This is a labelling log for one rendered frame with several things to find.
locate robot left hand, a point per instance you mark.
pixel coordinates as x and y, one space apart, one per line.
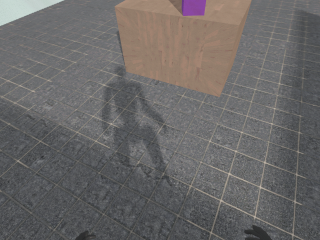
85 236

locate carton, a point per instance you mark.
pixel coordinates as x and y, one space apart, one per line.
193 7

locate pedestal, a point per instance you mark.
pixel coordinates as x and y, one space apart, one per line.
196 52

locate robot right hand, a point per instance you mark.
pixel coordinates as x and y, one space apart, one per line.
258 232

